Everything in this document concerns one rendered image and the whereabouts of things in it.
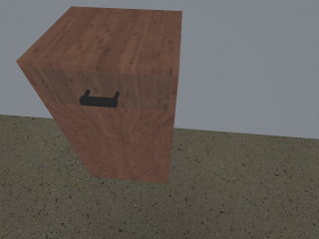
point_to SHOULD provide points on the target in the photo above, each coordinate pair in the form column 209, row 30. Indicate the handle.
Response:
column 103, row 102

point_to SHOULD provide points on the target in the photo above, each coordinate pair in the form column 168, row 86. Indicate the drawer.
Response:
column 136, row 91

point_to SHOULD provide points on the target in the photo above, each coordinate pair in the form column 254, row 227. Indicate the cabinet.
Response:
column 115, row 143

